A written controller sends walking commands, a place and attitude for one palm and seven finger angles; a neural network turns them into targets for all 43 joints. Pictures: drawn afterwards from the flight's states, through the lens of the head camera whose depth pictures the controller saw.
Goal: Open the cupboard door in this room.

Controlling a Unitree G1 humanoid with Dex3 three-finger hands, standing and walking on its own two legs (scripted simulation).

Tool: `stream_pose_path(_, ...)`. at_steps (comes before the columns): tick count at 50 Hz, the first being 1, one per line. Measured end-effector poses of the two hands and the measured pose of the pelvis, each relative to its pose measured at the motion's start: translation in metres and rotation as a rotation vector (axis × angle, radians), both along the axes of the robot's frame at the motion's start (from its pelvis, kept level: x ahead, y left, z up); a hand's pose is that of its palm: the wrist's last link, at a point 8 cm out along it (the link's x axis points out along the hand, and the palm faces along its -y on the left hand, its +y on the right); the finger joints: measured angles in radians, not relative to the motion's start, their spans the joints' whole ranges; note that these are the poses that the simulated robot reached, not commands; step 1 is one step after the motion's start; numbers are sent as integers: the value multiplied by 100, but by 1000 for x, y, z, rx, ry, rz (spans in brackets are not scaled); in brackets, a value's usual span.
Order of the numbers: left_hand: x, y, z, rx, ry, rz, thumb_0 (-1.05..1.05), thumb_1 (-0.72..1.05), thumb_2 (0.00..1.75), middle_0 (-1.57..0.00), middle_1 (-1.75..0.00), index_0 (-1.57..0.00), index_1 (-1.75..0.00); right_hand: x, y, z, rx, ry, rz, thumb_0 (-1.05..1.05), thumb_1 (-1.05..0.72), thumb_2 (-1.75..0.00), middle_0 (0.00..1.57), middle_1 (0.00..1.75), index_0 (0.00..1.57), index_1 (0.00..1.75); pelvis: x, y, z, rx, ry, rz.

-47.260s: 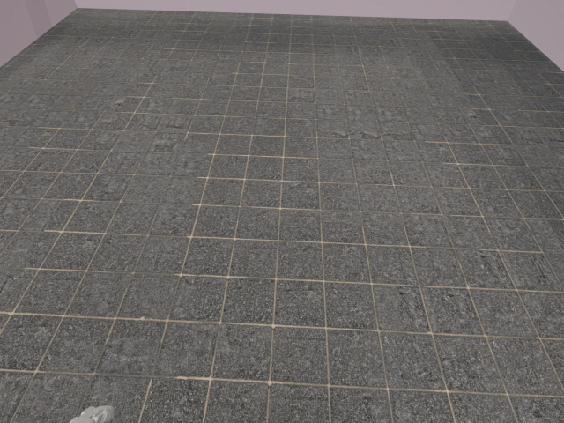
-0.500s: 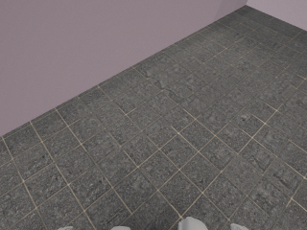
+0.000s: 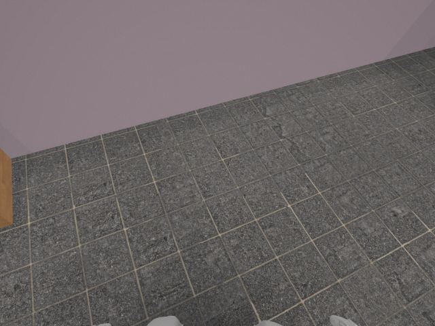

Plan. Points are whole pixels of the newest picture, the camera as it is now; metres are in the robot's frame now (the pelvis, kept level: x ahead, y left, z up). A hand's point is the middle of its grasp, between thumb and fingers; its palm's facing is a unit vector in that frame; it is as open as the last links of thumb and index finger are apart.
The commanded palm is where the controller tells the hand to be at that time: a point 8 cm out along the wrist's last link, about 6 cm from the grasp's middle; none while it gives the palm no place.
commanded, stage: turn to face it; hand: left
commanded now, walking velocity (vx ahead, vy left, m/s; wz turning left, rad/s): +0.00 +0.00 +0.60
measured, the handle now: out of the picture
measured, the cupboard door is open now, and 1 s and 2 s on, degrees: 41 41 41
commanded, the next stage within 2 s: take the last steps up to it in 1.80 s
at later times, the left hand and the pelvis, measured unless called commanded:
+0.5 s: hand out of the picture +0.02 +0.16 -0.14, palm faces +0.28 -0.93 -0.25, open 7.4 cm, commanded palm none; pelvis +0.01 -0.05 +0.02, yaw +18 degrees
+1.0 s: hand out of the picture +0.02 +0.20 -0.13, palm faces +0.54 -0.79 -0.28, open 7.4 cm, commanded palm none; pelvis +0.03 -0.05 +0.01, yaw +34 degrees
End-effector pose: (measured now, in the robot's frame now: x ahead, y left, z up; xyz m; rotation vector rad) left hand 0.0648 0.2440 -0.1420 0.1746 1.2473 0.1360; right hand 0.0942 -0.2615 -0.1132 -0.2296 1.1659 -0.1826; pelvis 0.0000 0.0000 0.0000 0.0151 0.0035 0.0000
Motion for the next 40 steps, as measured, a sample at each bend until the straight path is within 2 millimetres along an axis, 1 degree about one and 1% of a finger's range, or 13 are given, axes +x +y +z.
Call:
stream_pose_path(2,-6,8,2,14,20,32,1,90,89,-21,-30,-20,-30,5,5,4,-8,-7,27,0,-91,-90,20,30,20,30,-1,-1,3,-8,3,23)
stream_pose_path(5,-8,14,12,29,7,70,1,90,89,-20,-30,-20,-30,7,8,7,-7,11,60,0,-90,-90,20,30,20,30,-2,-4,10,-19,11,55)
stream_pose_path(10,-9,14,28,62,-39,113,1,91,89,-20,-30,-20,-30,9,4,3,17,50,102,0,-90,-90,20,30,21,30,-1,-15,15,-29,21,108)
stream_pose_path(14,-11,2,36,96,-78,146,1,91,89,-20,-30,-20,-30,15,-10,-10,41,73,128,0,-90,-90,20,30,21,30,1,-32,10,-21,27,163)
stream_pose_path(16,-17,-5,36,118,-94,163,1,91,89,-20,-30,-20,-30,22,-18,-19,49,80,141,0,-90,-90,20,30,21,30,3,-40,5,-11,28,188)
stream_pose_path(19,-33,-19,40,115,-75,204,0,90,89,-20,-30,-20,-30,36,-24,-18,47,94,174,0,-90,-90,20,30,20,30,4,-45,10,-3,13,231)
stream_pose_path(22,-49,-32,39,88,-40,242,0,90,89,-20,-30,-20,-30,51,-22,-11,47,89,208,0,-91,-90,20,30,20,30,7,-47,15,11,7,269)
stream_pose_path(25,-64,-42,34,52,-16,284,0,90,89,-20,-30,-20,-30,69,-13,-3,44,80,256,0,-91,-90,20,30,20,30,10,-46,18,20,6,310)
stream_pose_path(28,-81,-45,25,19,0,337,1,90,89,-20,-30,-20,-30,90,4,1,32,62,323,0,-91,-90,20,30,20,30,11,-42,16,18,7,351)
stream_pose_path(30,-94,-42,15,-1,12,377,0,90,89,-21,-30,-21,-30,104,19,3,20,39,371,0,-91,-90,20,30,20,30,11,-36,12,11,7,380)
stream_pose_path(33,-113,-32,-3,-19,38,434,1,90,89,-21,-30,-21,-30,124,40,1,1,-21,437,0,-91,-90,20,30,20,30,10,-26,-1,-5,10,417)
stream_pose_path(36,-122,-21,-3,-6,67,473,1,90,89,-20,-30,-20,-30,128,53,8,-9,-41,477,0,-91,-90,20,30,20,30,9,-25,2,-10,7,444)
stream_pose_path(40,-116,-8,11,20,24,510,1,91,89,-20,-30,-20,-30,124,59,13,-15,-11,511,0,-90,-90,20,30,20,30,10,-25,12,-26,9,486)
